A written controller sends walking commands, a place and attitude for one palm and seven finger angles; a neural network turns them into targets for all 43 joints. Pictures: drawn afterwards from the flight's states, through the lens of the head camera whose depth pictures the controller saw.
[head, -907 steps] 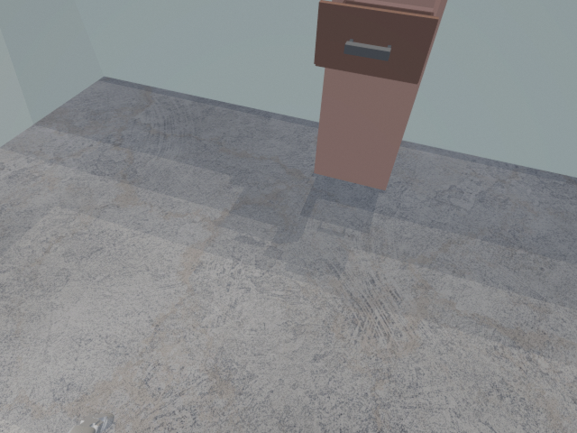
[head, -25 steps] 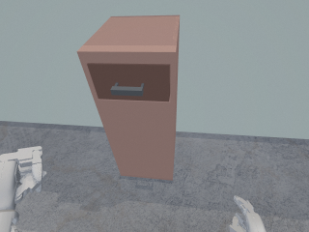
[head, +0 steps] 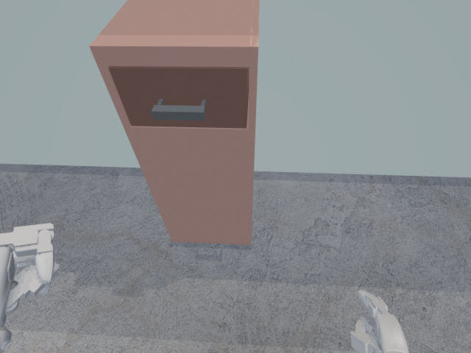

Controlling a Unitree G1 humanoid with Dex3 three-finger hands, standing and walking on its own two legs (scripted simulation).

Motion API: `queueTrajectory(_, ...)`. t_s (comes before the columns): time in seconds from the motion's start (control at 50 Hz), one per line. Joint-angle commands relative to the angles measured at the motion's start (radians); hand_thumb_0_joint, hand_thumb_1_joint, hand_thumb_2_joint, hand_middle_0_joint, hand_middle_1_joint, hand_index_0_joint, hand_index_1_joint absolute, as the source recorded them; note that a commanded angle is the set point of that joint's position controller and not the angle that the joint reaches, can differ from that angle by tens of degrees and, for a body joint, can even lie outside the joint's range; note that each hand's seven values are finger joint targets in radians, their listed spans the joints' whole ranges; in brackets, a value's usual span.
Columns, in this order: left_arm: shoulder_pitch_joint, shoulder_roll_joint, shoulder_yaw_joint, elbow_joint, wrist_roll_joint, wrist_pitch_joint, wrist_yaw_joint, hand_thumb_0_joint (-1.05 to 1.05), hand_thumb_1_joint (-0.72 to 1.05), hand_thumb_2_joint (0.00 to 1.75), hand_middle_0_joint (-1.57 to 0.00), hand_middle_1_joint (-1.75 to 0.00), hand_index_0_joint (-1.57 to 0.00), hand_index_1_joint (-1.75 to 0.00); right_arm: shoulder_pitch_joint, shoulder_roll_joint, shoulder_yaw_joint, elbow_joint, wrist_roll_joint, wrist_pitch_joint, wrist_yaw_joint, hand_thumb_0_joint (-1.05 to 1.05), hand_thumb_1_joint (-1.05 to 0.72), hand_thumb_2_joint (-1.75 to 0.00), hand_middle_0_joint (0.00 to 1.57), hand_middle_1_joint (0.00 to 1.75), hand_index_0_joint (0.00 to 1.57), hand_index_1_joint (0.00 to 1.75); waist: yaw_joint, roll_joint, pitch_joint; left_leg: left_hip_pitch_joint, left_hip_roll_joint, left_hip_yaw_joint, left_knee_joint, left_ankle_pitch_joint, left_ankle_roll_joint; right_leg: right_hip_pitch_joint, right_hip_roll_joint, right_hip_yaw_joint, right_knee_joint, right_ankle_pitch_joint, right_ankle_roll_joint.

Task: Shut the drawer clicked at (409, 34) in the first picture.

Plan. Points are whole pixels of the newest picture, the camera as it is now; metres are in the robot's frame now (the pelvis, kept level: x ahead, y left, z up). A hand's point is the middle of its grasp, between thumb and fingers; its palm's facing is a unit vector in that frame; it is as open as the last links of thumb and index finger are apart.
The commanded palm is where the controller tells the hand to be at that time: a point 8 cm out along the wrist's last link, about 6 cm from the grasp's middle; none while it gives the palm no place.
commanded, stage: step back with the hand held close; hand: left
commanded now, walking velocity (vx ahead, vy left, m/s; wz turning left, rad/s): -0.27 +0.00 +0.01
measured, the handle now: (180, 107) +0.66 +0.19 +0.04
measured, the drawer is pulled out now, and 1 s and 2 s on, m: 0.00 0.00 0.00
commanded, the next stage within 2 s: stop stepping back and stand still in 1.08 s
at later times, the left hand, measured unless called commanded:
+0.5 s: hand (4, 336) +0.12 +0.24 +0.16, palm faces +0.38 -0.81 -0.45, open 3.2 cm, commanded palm +0.06 +0.29 +0.17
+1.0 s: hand out of the picture +0.04 +0.27 +0.16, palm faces +0.38 -0.80 -0.47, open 3.2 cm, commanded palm -0.03 +0.31 +0.17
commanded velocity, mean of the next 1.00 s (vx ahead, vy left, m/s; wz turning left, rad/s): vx -0.34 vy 0.00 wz -0.03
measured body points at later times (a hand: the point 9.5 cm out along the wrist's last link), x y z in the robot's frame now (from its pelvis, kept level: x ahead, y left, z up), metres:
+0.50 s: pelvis -0.07 +0.01 -0.02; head -0.05 +0.02 +0.43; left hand +0.09 +0.28 +0.18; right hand +0.11 -0.23 -0.09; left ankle +0.00 +0.12 -0.74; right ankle +0.01 -0.14 -0.74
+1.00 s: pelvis -0.15 +0.02 -0.01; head -0.13 +0.05 +0.44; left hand +0.01 +0.32 +0.18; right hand +0.05 -0.20 -0.07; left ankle -0.05 +0.10 -0.74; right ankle -0.14 -0.12 -0.71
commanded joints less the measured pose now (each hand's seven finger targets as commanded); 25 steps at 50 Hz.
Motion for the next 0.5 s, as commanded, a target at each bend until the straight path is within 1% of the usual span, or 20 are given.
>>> queueTrajectory(0.0,0.027,0.182,0.154,-0.235,-0.014,-0.065,0.035,0.0,0.9,0.9,-1.4,-1.6,-1.4,-1.6,-0.102,-0.094,-0.042,-0.185,0.003,-0.037,-0.018,0.0,-0.9,-0.9,0.2,0.3,0.2,0.3,0.009,-0.012,-0.204,0.012,0.024,-0.037,-0.029,0.375,0.026,0.105,0.016,0.009,0.038,0.326,-0.012)
queueTrajectory(0.04,0.02,0.191,0.16,-0.257,-0.012,-0.067,0.037,0.0,0.9,0.9,-1.4,-1.6,-1.4,-1.6,-0.105,-0.101,-0.044,-0.192,0.002,-0.036,-0.021,0.0,-0.9,-0.9,0.2,0.3,0.2,0.3,0.011,0.015,-0.202,-0.016,0.027,-0.051,-0.041,0.368,0.027,0.112,0.025,0.009,0.06,0.313,-0.011)
queueTrajectory(0.06,0.03,0.188,0.161,-0.247,-0.011,-0.068,0.04,0.0,0.9,0.9,-1.4,-1.6,-1.4,-1.6,-0.102,-0.096,-0.045,-0.192,0.005,-0.037,-0.022,0.0,-0.9,-0.9,0.2,0.3,0.2,0.3,0.011,0.011,-0.195,-0.031,0.034,-0.048,-0.041,0.351,0.029,0.11,0.025,0.009,0.069,0.301,-0.009)
queueTrajectory(0.08,0.034,0.178,0.154,-0.241,-0.012,-0.067,0.041,0.0,0.9,0.9,-1.4,-1.6,-1.4,-1.6,-0.099,-0.098,-0.044,-0.192,0.005,-0.039,-0.021,0.0,-0.9,-0.9,0.2,0.3,0.2,0.3,0.01,0.012,-0.186,-0.056,0.039,-0.052,-0.047,0.313,0.032,0.11,0.024,0.012,0.075,0.276,-0.008)
queueTrajectory(0.1,0.026,0.173,0.144,-0.253,-0.008,-0.07,0.041,0.0,0.9,0.9,-1.4,-1.6,-1.4,-1.6,-0.095,-0.102,-0.045,-0.195,0.005,-0.041,-0.021,0.0,-0.9,-0.9,0.2,0.3,0.2,0.3,0.007,0.027,-0.175,-0.086,0.044,-0.058,-0.058,0.273,0.036,0.115,0.029,0.013,0.087,0.251,-0.008)
queueTrajectory(0.14,0.019,0.184,0.158,-0.259,-0.003,-0.077,0.043,0.0,0.9,0.9,-1.4,-1.6,-1.4,-1.6,-0.101,-0.107,-0.046,-0.198,0.003,-0.049,-0.023,0.0,-0.9,-0.9,0.2,0.3,0.2,0.3,0.01,0.047,-0.161,-0.162,0.054,-0.07,-0.082,0.164,0.048,0.138,0.036,0.022,0.113,0.201,-0.007)
queueTrajectory(0.22,0.019,0.171,0.159,-0.257,0.002,-0.092,0.05,0.0,0.9,0.9,-1.4,-1.6,-1.4,-1.6,-0.087,-0.107,-0.046,-0.2,0.008,-0.066,-0.019,0.0,-0.9,-0.9,0.2,0.3,0.2,0.3,0.001,0.013,-0.125,-0.293,0.056,-0.079,-0.091,-0.079,0.058,0.153,0.025,0.047,0.124,0.134,-0.011)
queueTrajectory(0.24,0.011,0.182,0.165,-0.275,0.005,-0.097,0.051,0.0,0.9,0.9,-1.4,-1.6,-1.4,-1.6,-0.09,-0.11,-0.046,-0.201,0.007,-0.072,-0.021,0.0,-0.9,-0.9,0.2,0.3,0.2,0.3,0.0,0.015,-0.127,-0.308,0.051,-0.083,-0.087,-0.12,0.058,0.154,0.024,0.055,0.112,0.118,-0.013)
queueTrajectory(0.26,0.013,0.177,0.165,-0.262,0.004,-0.102,0.053,0.0,0.9,0.9,-1.4,-1.6,-1.4,-1.6,-0.086,-0.102,-0.043,-0.198,0.007,-0.076,-0.021,0.0,-0.9,-0.9,0.2,0.3,0.2,0.3,-0.002,-0.005,-0.112,-0.317,0.045,-0.08,-0.078,-0.157,0.056,0.131,0.014,0.065,0.095,0.083,-0.015)
queueTrajectory(0.3,0.002,0.167,0.15,-0.266,0.005,-0.111,0.056,0.0,0.9,0.9,-1.4,-1.6,-1.4,-1.6,-0.076,-0.106,-0.044,-0.193,0.007,-0.083,-0.018,0.0,-0.9,-0.9,0.2,0.3,0.2,0.3,-0.008,-0.028,-0.097,-0.297,0.029,-0.071,-0.035,-0.212,0.05,0.058,-0.003,0.092,0.035,-0.025,-0.023)
queueTrajectory(0.32,-0.006,0.172,0.152,-0.265,0.005,-0.115,0.059,0.0,0.9,0.9,-1.4,-1.6,-1.4,-1.6,-0.069,-0.105,-0.044,-0.188,0.007,-0.088,-0.018,0.0,-0.9,-0.9,0.2,0.3,0.2,0.3,-0.01,-0.051,-0.095,-0.263,0.018,-0.061,-0.003,-0.219,0.044,0.001,-0.016,0.104,0.0,-0.092,-0.03)
queueTrajectory(0.34,-0.02,0.184,0.156,-0.28,0.005,-0.12,0.063,0.0,0.9,0.9,-1.4,-1.6,-1.4,-1.6,-0.067,-0.107,-0.045,-0.181,0.004,-0.091,-0.021,0.0,-0.9,-0.9,0.2,0.3,0.2,0.3,-0.012,-0.058,-0.096,-0.223,0.007,-0.058,0.027,-0.216,0.035,-0.054,-0.028,0.112,-0.036,-0.151,-0.038)
queueTrajectory(0.38,-0.029,0.171,0.136,-0.271,0.004,-0.126,0.071,0.0,0.9,0.9,-1.4,-1.6,-1.4,-1.6,-0.056,-0.103,-0.041,-0.166,0.004,-0.098,-0.025,0.0,-0.9,-0.9,0.2,0.3,0.2,0.3,-0.017,-0.064,-0.087,-0.137,-0.003,-0.051,0.084,-0.201,0.02,-0.176,-0.049,0.11,-0.077,-0.254,-0.049)
queueTrajectory(0.4,-0.037,0.176,0.138,-0.264,0.004,-0.128,0.077,0.0,0.9,0.9,-1.4,-1.6,-1.4,-1.6,-0.053,-0.101,-0.04,-0.16,0.001,-0.1,-0.028,0.0,-0.9,-0.9,0.2,0.3,0.2,0.3,-0.018,-0.066,-0.081,-0.122,-0.004,-0.056,0.092,-0.208,0.018,-0.213,-0.051,0.106,-0.089,-0.306,-0.049)
queueTrajectory(0.44,-0.058,0.187,0.143,-0.275,0.004,-0.132,0.084,0.0,0.9,0.9,-1.4,-1.6,-1.4,-1.6,-0.056,-0.103,-0.039,-0.155,-0.001,-0.105,-0.036,0.0,-0.9,-0.9,0.2,0.3,0.2,0.3,-0.02,-0.057,-0.078,-0.12,0.005,-0.075,0.06,-0.218,0.016,-0.228,-0.035,0.085,-0.08,-0.341,-0.043)
queueTrajectory(0.46,-0.054,0.181,0.143,-0.261,0.004,-0.134,0.088,0.0,0.9,0.9,-1.4,-1.6,-1.4,-1.6,-0.056,-0.104,-0.037,-0.153,0.002,-0.107,-0.039,0.0,-0.9,-0.9,0.2,0.3,0.2,0.3,-0.02,-0.04,-0.067,-0.14,0.018,-0.093,0.037,-0.241,0.023,-0.222,-0.021,0.078,-0.061,-0.348,-0.037)
queueTrajectory(0.48,-0.049,0.174,0.14,-0.259,0.005,-0.139,0.088,0.0,0.9,0.9,-1.4,-1.6,-1.4,-1.6,-0.053,-0.108,-0.037,-0.153,0.002,-0.111,-0.04,0.0,-0.9,-0.9,0.2,0.3,0.2,0.3,-0.02,-0.014,-0.072,-0.173,0.038,-0.117,-0.002,-0.269,0.029,-0.189,-0.002,0.066,-0.027,-0.336,-0.03)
